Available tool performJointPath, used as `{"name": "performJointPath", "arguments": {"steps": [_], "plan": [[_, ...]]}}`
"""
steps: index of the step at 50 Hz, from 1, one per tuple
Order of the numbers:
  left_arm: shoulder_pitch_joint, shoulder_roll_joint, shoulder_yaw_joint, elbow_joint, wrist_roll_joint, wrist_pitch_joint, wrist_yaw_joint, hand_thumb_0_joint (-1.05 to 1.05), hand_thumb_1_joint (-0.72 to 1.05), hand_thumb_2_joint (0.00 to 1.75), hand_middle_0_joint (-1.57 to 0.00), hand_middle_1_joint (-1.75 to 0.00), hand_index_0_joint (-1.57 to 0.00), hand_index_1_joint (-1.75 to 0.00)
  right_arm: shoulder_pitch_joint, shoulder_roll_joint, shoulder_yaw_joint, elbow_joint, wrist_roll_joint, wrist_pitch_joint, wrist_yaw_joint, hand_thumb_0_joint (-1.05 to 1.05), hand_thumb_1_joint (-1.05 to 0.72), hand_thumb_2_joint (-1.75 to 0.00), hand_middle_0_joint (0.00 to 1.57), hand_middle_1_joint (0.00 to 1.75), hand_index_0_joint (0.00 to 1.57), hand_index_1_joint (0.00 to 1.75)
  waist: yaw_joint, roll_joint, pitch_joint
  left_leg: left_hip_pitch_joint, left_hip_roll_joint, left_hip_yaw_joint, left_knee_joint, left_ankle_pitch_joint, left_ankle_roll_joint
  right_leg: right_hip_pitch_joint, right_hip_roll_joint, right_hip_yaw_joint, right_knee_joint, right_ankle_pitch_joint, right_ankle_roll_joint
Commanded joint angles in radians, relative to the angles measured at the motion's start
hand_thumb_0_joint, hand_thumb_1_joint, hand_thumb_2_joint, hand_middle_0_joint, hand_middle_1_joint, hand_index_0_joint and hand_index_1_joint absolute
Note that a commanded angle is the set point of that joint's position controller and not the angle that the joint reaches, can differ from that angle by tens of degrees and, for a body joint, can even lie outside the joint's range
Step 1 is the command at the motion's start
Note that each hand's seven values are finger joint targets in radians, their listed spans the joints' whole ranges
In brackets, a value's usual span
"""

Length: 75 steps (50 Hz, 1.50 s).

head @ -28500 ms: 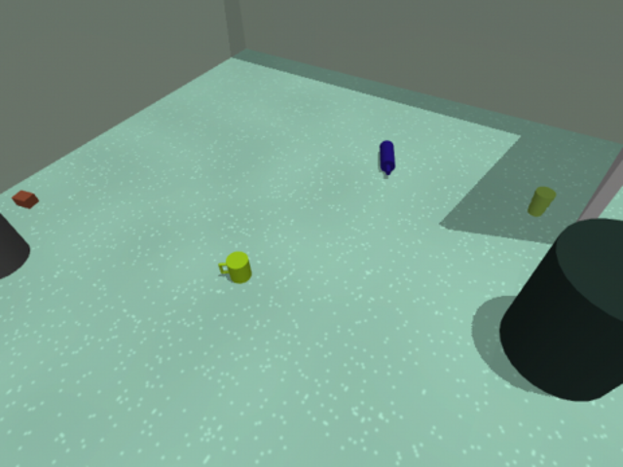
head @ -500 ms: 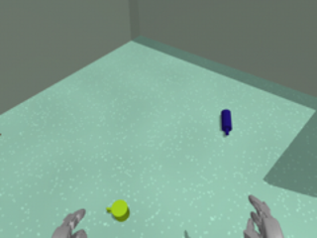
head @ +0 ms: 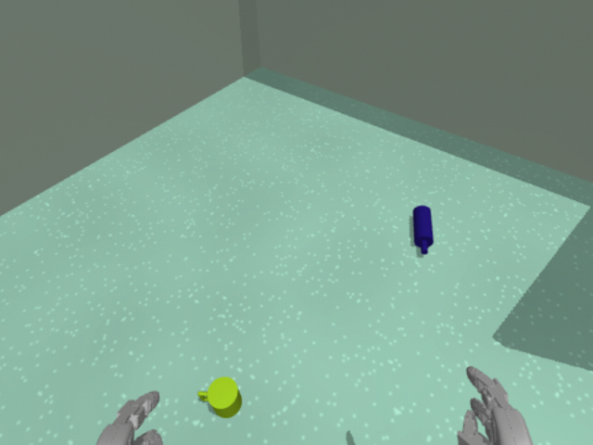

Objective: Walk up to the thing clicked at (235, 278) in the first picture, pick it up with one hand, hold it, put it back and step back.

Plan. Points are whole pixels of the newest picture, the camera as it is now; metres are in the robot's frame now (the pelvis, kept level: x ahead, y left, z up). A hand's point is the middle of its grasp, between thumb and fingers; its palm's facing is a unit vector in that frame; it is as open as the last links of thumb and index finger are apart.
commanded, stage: home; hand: left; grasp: from above
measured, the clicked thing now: (219, 397) +0.41 +0.24 -0.67
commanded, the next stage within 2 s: stand in 0.10 s
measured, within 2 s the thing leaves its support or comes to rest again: neither
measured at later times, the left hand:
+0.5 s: hand out of the picture +0.09 +0.24 -0.11, palm faces +0.05 -0.94 -0.34, open 7.4 cm
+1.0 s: hand out of the picture +0.00 +0.25 -0.10, palm faces +0.05 -0.94 -0.33, open 7.4 cm
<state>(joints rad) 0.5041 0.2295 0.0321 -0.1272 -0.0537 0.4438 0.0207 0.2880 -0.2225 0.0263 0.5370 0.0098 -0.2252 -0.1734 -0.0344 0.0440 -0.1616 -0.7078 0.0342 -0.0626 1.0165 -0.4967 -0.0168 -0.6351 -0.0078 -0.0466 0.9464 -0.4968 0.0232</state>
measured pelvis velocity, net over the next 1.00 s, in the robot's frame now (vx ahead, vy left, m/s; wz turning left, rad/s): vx -0.02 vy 0.01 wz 0.01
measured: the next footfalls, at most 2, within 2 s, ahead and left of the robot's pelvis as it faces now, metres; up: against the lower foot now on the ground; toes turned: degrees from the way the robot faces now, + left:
none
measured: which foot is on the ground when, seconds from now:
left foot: down 0.00-1.00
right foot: down 0.00-1.00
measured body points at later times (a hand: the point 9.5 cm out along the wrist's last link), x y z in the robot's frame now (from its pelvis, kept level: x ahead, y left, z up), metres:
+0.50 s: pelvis -0.01 +0.00 +0.03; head +0.00 +0.01 +0.48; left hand +0.09 +0.29 -0.08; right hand +0.10 -0.28 -0.08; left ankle +0.00 +0.12 -0.68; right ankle -0.02 -0.14 -0.68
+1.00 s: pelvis -0.02 +0.01 +0.06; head -0.03 +0.01 +0.51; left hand +0.00 +0.30 -0.08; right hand +0.05 -0.26 -0.08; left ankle +0.00 +0.12 -0.68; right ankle -0.02 -0.14 -0.68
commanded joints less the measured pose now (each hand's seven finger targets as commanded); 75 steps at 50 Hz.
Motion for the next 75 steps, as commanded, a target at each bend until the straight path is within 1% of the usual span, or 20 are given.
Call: {"name": "performJointPath", "arguments": {"steps": [1, 5, 9, 10, 11, 12, 15, 17, 20, 27, 31, 35, 37, 44, 53, 57, 60, 63, 66, 75], "plan": [[-0.031, 0.093, 0.051, -0.214, 0.0, -0.049, 0.007, 0.0, 0.9, 0.9, -0.2, -0.3, -0.2, -0.3, -0.067, -0.118, -0.052, -0.168, -0.003, -0.055, -0.015, 0.0, -0.9, -0.9, 0.2, 0.3, 0.2, 0.3, -0.004, 0.012, -0.093, 0.123, -0.024, 0.017, -0.158, 0.267, 0.023, 0.042, 0.027, -0.026, -0.139, 0.249, -0.021], [-0.024, 0.1, 0.059, -0.223, 0.0, -0.05, 0.007, 0.0, 0.9, 0.9, -0.2, -0.3, -0.2, -0.3, -0.065, -0.118, -0.054, -0.171, -0.003, -0.054, -0.017, 0.0, -0.9, -0.9, 0.2, 0.3, 0.2, 0.3, -0.005, 0.001, -0.114, 0.127, -0.03, 0.028, -0.14, 0.291, 0.027, 0.057, 0.021, -0.018, -0.144, 0.286, -0.017], [-0.004, 0.107, 0.066, -0.183, 0.005, -0.042, 0.007, 0.0, 0.9, 0.9, -0.2, -0.3, -0.2, -0.3, -0.058, -0.122, -0.054, -0.157, -0.004, -0.052, -0.017, 0.0, -0.9, -0.9, 0.2, 0.3, 0.2, 0.3, -0.006, 0.021, -0.09, 0.125, -0.023, 0.017, -0.161, 0.254, 0.023, 0.039, 0.026, -0.025, -0.135, 0.238, -0.022], [-0.304, 0.189, 0.062, 0.168, 0.119, -0.247, 0.048, 0.0, 0.9, 0.9, -0.2, -0.3, -0.2, -0.3, -0.125, -0.22, -0.082, 0.09, -0.124, 0.052, 0.043, 0.0, -0.9, -0.9, 0.2, 0.3, 0.2, 0.3, 0.073, -0.045, 0.16, 0.111, 0.008, -0.006, -0.247, 0.41, 0.072, 0.224, -0.058, 0.051, -0.186, 0.227, -0.054], [-0.212, 0.2, 0.083, 0.329, 0.124, -0.314, 0.042, 0.0, 0.9, 0.9, -0.2, -0.3, -0.2, -0.3, -0.132, -0.237, -0.103, 0.096, -0.124, 0.087, 0.069, 0.0, -0.9, -0.9, 0.2, 0.3, 0.2, 0.3, 0.068, -0.071, 0.044, 0.201, 0.002, 0.011, -0.243, 0.431, 0.086, 0.257, -0.063, 0.098, -0.191, 0.239, -0.088], [-0.197, 0.2, 0.075, 0.369, 0.122, -0.347, 0.036, 0.0, 0.9, 0.9, -0.2, -0.3, -0.2, -0.3, -0.131, -0.247, -0.108, 0.064, -0.13, 0.107, 0.086, 0.0, -0.9, -0.9, 0.2, 0.3, 0.2, 0.3, 0.054, -0.088, 0.04, 0.23, -0.007, -0.008, -0.227, 0.435, 0.085, 0.224, -0.059, 0.123, -0.222, 0.282, -0.102], [-0.255, 0.21, 0.061, 0.503, 0.117, -0.389, 0.025, 0.0, 0.9, 0.9, -0.2, -0.3, -0.2, -0.3, -0.122, -0.21, -0.106, 0.139, -0.072, 0.126, 0.135, 0.0, -0.9, -0.9, 0.2, 0.3, 0.2, 0.3, 0.06, -0.086, 0.011, 0.309, -0.019, 0.007, -0.274, 0.374, 0.075, 0.29, -0.091, 0.13, -0.245, 0.304, -0.085], [-0.284, 0.212, 0.066, 0.582, 0.104, -0.4, 0.024, 0.0, 0.9, 0.9, -0.2, -0.3, -0.2, -0.3, -0.135, -0.208, -0.113, 0.166, -0.059, 0.133, 0.149, 0.0, -0.9, -0.9, 0.2, 0.3, 0.2, 0.3, 0.063, -0.092, 0.011, 0.356, -0.016, -0.001, -0.288, 0.368, 0.071, 0.284, -0.096, 0.127, -0.28, 0.297, -0.071], [-0.332, 0.211, 0.065, 0.702, 0.103, -0.424, 0.027, 0.0, 0.9, 0.9, -0.2, -0.3, -0.2, -0.3, -0.14, -0.204, -0.115, 0.219, -0.063, 0.153, 0.156, 0.0, -0.9, -0.9, 0.2, 0.3, 0.2, 0.3, 0.053, -0.081, 0.06, 0.376, -0.01, -0.016, -0.353, 0.328, 0.077, 0.291, -0.1, 0.126, -0.335, 0.253, -0.057], [-0.324, 0.204, 0.06, 0.914, 0.093, -0.449, 0.025, 0.0, 0.9, 0.9, -0.2, -0.3, -0.2, -0.3, -0.143, -0.219, -0.115, 0.322, -0.059, 0.179, 0.147, 0.0, -0.9, -0.9, 0.2, 0.3, 0.2, 0.3, 0.06, -0.02, 0.137, 0.419, 0.029, -0.069, -0.517, 0.31, 0.074, 0.394, -0.084, 0.083, -0.431, 0.283, -0.04], [-0.319, 0.21, 0.053, 1.003, 0.089, -0.453, 0.024, 0.0, 0.9, 0.9, -0.2, -0.3, -0.2, -0.3, -0.142, -0.234, -0.113, 0.38, -0.051, 0.185, 0.14, 0.0, -0.9, -0.9, 0.2, 0.3, 0.2, 0.3, 0.058, -0.005, 0.138, 0.5, 0.04, -0.065, -0.565, 0.402, 0.061, 0.449, -0.093, 0.083, -0.494, 0.347, -0.04], [-0.321, 0.216, 0.046, 1.074, 0.084, -0.45, 0.023, 0.0, 0.9, 0.9, -0.2, -0.3, -0.2, -0.3, -0.146, -0.243, -0.111, 0.425, -0.044, 0.189, 0.135, 0.0, -0.9, -0.9, 0.2, 0.3, 0.2, 0.3, 0.058, -0.004, 0.159, 0.53, 0.054, -0.076, -0.638, 0.422, 0.055, 0.492, -0.09, 0.069, -0.535, 0.345, -0.03], [-0.335, 0.222, 0.046, 1.105, 0.086, -0.447, 0.022, 0.0, 0.9, 0.9, -0.2, -0.3, -0.2, -0.3, -0.149, -0.249, -0.111, 0.443, -0.044, 0.195, 0.134, 0.0, -0.9, -0.9, 0.2, 0.3, 0.2, 0.3, 0.052, 0.003, 0.202, 0.484, 0.054, -0.088, -0.698, 0.272, 0.05, 0.504, -0.086, 0.065, -0.554, 0.287, -0.025], [-0.318, 0.229, 0.039, 1.178, 0.091, -0.45, 0.017, 0.0, 0.9, 0.9, -0.2, -0.3, -0.2, -0.3, -0.161, -0.249, -0.109, 0.477, -0.039, 0.204, 0.141, 0.0, -0.9, -0.9, 0.2, 0.3, 0.2, 0.3, 0.054, -0.013, 0.237, 0.502, 0.056, -0.093, -0.746, 0.186, 0.045, 0.492, -0.092, 0.064, -0.602, 0.251, -0.023], [-0.337, 0.252, 0.035, 1.204, 0.089, -0.46, 0.016, 0.0, 0.9, 0.9, -0.2, -0.3, -0.2, -0.3, -0.161, -0.249, -0.102, 0.507, -0.035, 0.207, 0.149, 0.0, -0.9, -0.9, 0.2, 0.3, 0.2, 0.3, 0.044, -0.068, 0.237, 0.556, 0.048, -0.064, -0.716, 0.267, 0.036, 0.462, -0.105, 0.09, -0.669, 0.211, -0.022], [-0.352, 0.259, 0.035, 1.205, 0.084, -0.464, 0.017, 0.0, 0.9, 0.9, -0.2, -0.3, -0.2, -0.3, -0.172, -0.251, -0.096, 0.515, -0.035, 0.207, 0.15, 0.0, -0.9, -0.9, 0.2, 0.3, 0.2, 0.3, 0.044, -0.051, 0.217, 0.565, 0.053, -0.054, -0.712, 0.312, 0.04, 0.49, -0.115, 0.099, -0.67, 0.263, -0.026], [-0.353, 0.271, 0.037, 1.21, 0.082, -0.461, 0.015, 0.0, 0.9, 0.9, -0.2, -0.3, -0.2, -0.3, -0.167, -0.257, -0.093, 0.522, -0.035, 0.213, 0.152, 0.0, -0.9, -0.9, 0.2, 0.3, 0.2, 0.3, 0.044, -0.042, 0.235, 0.537, 0.052, -0.056, -0.728, 0.229, 0.038, 0.48, -0.106, 0.096, -0.673, 0.204, -0.025], [-0.361, 0.274, 0.037, 1.212, 0.081, -0.461, 0.011, 0.0, 0.9, 0.9, -0.2, -0.3, -0.2, -0.3, -0.167, -0.258, -0.089, 0.525, -0.034, 0.212, 0.153, 0.0, -0.9, -0.9, 0.2, 0.3, 0.2, 0.3, 0.043, -0.044, 0.227, 0.54, 0.053, -0.053, -0.724, 0.245, 0.038, 0.48, -0.111, 0.105, -0.677, 0.199, -0.03], [-0.375, 0.275, 0.037, 1.21, 0.079, -0.467, 0.012, 0.0, 0.9, 0.9, -0.2, -0.3, -0.2, -0.3, -0.168, -0.257, -0.085, 0.528, -0.032, 0.207, 0.153, 0.0, -0.9, -0.9, 0.2, 0.3, 0.2, 0.3, 0.04, -0.052, 0.207, 0.563, 0.061, -0.049, -0.713, 0.348, 0.038, 0.502, -0.117, 0.106, -0.673, 0.282, -0.03], [-0.39, 0.274, 0.037, 1.215, 0.072, -0.47, 0.01, 0.0, 0.9, 0.9, -0.2, -0.3, -0.2, -0.3, -0.172, -0.275, -0.078, 0.542, -0.03, 0.202, 0.149, 0.0, -0.9, -0.9, 0.2, 0.3, 0.2, 0.3, 0.04, -0.037, 0.163, 0.591, 0.074, -0.034, -0.708, 0.456, 0.036, 0.56, -0.121, 0.101, -0.666, 0.431, -0.029]]}}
